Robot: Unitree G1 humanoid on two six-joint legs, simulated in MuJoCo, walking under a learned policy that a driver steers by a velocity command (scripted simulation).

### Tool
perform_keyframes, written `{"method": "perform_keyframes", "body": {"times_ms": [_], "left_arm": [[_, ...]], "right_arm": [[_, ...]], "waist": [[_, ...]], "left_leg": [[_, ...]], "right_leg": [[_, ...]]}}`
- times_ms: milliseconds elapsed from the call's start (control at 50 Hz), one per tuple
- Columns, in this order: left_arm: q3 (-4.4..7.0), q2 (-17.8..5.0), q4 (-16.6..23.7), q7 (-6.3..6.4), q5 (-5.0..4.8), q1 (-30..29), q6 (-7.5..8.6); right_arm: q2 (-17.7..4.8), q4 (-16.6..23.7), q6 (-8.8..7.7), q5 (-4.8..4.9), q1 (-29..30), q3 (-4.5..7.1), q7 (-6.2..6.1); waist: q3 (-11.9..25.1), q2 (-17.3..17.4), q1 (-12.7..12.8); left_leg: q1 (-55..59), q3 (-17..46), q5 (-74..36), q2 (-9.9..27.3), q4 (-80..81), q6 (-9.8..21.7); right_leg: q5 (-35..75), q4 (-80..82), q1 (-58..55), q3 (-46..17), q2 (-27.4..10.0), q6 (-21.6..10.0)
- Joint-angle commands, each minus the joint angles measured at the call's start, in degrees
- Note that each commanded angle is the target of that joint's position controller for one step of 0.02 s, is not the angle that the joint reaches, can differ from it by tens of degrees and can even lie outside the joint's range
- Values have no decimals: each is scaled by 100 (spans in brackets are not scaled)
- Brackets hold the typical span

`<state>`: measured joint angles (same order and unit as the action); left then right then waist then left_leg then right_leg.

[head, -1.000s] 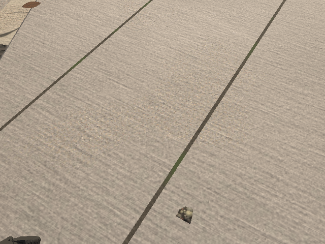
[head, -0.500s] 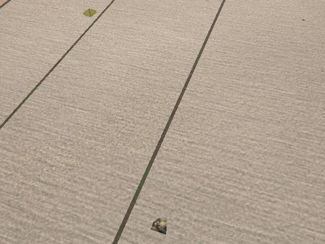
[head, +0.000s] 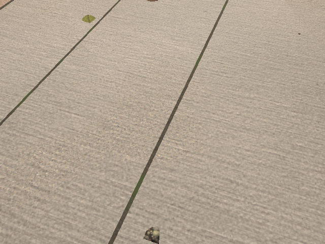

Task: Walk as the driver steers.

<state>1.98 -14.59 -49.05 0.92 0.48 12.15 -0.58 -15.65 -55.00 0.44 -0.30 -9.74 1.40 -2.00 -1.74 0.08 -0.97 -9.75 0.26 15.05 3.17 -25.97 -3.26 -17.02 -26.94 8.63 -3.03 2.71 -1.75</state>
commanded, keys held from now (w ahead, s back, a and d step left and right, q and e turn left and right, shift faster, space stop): shift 0.70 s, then w+shift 0.30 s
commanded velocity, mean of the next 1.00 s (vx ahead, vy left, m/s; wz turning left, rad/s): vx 0.13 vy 0.00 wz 0.00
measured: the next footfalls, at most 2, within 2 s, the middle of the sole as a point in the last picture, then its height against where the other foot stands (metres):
right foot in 1.46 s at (180, 230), level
left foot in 1.88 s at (133, 164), level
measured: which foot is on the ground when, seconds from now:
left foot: down 0.00-1.00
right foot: down 0.00-0.98, up 1.00-1.00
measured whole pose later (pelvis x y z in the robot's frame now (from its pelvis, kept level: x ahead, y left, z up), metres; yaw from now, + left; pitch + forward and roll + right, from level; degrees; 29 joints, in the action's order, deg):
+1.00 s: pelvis +0.05 +0.06 -0.01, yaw +0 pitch +2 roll +0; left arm 2.3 -14.7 -57.5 0.6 -1.4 19.6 3.6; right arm -14.3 -57.1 -7.2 1.7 -14.1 2.5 -0.2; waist 1.3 -2.3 -0.3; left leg -16.4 -4.1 18.5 1.9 -32.9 0.5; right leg -23.8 -34.8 11.1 -4.1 -2.0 -1.4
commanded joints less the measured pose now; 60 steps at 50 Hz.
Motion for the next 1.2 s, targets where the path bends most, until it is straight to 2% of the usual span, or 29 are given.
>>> {"method": "perform_keyframes", "body": {"times_ms": [20,340,700,720,740,760,780,800,820,840,860,880,900,920,940,960,980,1000,1020,1040,1060,1080,1100,1120,1140,1160,1200], "left_arm": [[138,-652,125,37,-9,-3,70],[65,-567,-628,84,-37,122,70],[-1,-402,-1086,101,-54,292,60],[12,-408,-1169,118,-79,465,42],[79,-587,-1165,126,-155,563,28],[138,-764,-1123,106,-181,678,66],[185,-899,-1087,92,-218,888,158],[253,-1080,-1029,83,-245,832,279],[259,-1019,-969,75,-202,804,382],[208,-826,-845,53,-152,628,485],[169,-697,-700,27,-180,394,557],[165,-688,-584,13,-265,230,573],[193,-825,-530,14,-323,118,567],[219,-959,-502,9,-336,28,532],[225,-989,-461,9,-307,-16,490],[188,-872,-374,7,-237,-38,486],[95,-579,-219,-29,-172,-308,546],[-73,85,-7,-104,-29,-521,629],[-95,241,202,-133,-349,-247,790],[-101,-13,349,-167,-489,-546,894],[-99,-189,439,-200,-405,-735,938],[-90,-204,379,-209,-256,-555,920],[-50,-283,370,-223,-158,-499,882],[-31,-290,326,-265,-157,-454,799],[-28,-251,308,-273,-170,-444,722],[-26,-230,347,-259,-161,-571,664],[-46,-182,620,-241,-161,-1182,660]], "right_arm": [[-692,118,-45,4,-6,138,-37],[-531,-367,-27,12,-248,104,-88],[-308,-654,-39,20,-640,41,-112],[-239,-745,-26,47,-816,36,-122],[-286,-719,-25,110,-802,66,-127],[-307,-569,-67,111,-575,71,-119],[-231,-344,-175,130,-211,49,-79],[58,-126,-323,195,87,-29,-1],[-67,-25,-444,211,238,7,60],[-150,67,-556,251,251,39,118],[-186,102,-642,274,122,57,157],[-202,117,-713,274,7,61,184],[-193,64,-761,251,-172,77,198],[-144,-74,-784,230,-488,101,211],[-146,-327,-780,217,-1038,153,212],[-203,-589,-747,211,-1661,223,181],[-248,-788,-731,217,-2494,279,158],[-668,-772,-728,158,-3210,322,139],[-723,-613,-847,54,-2968,262,259],[-590,-473,-898,41,-2244,192,317],[-367,-322,-914,17,-1852,109,371],[-375,-217,-871,1,-1568,65,415],[-295,-166,-827,-19,-1432,29,435],[-155,-177,-785,-21,-1476,-24,416],[-140,-226,-772,-9,-1634,-36,370],[-143,-266,-765,3,-1798,-43,317],[-209,-266,-759,19,-1962,-40,206]], "waist": [[207,-65,-16],[41,-16,6],[-81,-4,40],[185,-81,61],[-5,-205,120],[-397,-356,243],[-734,-665,397],[-904,-1282,428],[-966,-1227,448],[-966,-998,341],[-762,-847,185],[-588,-760,100],[-395,-816,-5],[-273,-821,-188],[-149,-644,-424],[-37,-315,-639],[107,294,-1027],[397,1838,-1159],[403,1979,-736],[-286,1012,-490],[-393,511,-398],[-271,254,-182],[-350,256,-74],[-429,422,-37],[-506,497,-46],[-609,428,-85],[-854,259,-191]], "left_leg": [[170,24,-1128,42,214,83],[87,-37,-991,-43,268,117],[-13,-58,-868,-102,260,159],[43,-287,281,-301,83,203],[-296,-391,1659,-430,-200,297],[-841,-355,2351,-424,-513,361],[-1542,-343,2226,-380,-991,394],[-1887,-427,1122,-323,-1864,403],[-2269,-26,1105,-4,-2540,518],[-2694,220,1169,212,-2957,631],[-2819,320,1103,381,-2848,722],[-2496,236,1009,420,-2169,771],[-1664,-19,878,284,-1420,769],[-681,-411,558,-7,-827,690],[283,-852,34,-351,-486,544],[1122,-1070,-119,-618,-460,427],[2092,-368,75,-216,-191,547],[2445,1856,1315,1156,502,915],[2473,4675,3070,2079,1620,1745],[2136,4534,3607,2290,1748,1810],[1932,3750,2874,2037,1561,1668],[1592,2961,2198,1722,1546,1528],[1175,2369,1705,1436,1645,1394],[851,1876,1316,1186,1762,1289],[715,1568,983,1041,1936,1292],[642,1315,669,956,2077,1325],[429,875,-113,874,2350,1365]], "right_leg": [[1820,432,119,-355,-425,-98],[1485,489,190,-220,-336,-38],[1230,519,299,-126,-285,3],[-160,560,201,-56,-181,-81],[-2058,643,410,-219,-224,-256],[-3290,905,697,-771,-561,-497],[-3876,1356,677,-1522,-1076,-777],[-3763,1949,589,-2488,-1780,-1116],[-3276,2180,565,-3046,-2179,-1340],[-2747,2145,343,-3098,-2302,-1322],[-2319,2032,110,-2783,-2219,-1159],[-1901,2002,89,-2271,-2034,-942],[-1550,1948,384,-1684,-1708,-774],[-1435,1732,859,-1183,-1364,-687],[-1547,1314,1365,-831,-1114,-675],[-1478,782,1863,-636,-905,-660],[-676,-620,2624,-302,-654,-504],[-918,-3309,3516,251,-266,-245],[-931,-4511,4771,-355,71,-424],[-400,-5188,5687,-558,-509,-573],[145,-5292,5805,-478,-715,-635],[537,-5063,5416,-358,-972,-575],[843,-4650,5057,-297,-1107,-485],[1033,-4412,4723,-179,-1171,-368],[1227,-4245,4615,-34,-1139,-238],[1411,-4043,4648,73,-1116,-122],[1800,-3089,4516,279,-1034,48]]}}
Keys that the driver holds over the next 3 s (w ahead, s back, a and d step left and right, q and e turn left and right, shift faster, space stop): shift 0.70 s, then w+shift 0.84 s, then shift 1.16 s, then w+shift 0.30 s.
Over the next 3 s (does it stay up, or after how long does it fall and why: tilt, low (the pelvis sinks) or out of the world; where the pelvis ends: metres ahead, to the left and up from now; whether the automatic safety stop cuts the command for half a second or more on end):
stays up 0.90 0.10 0.00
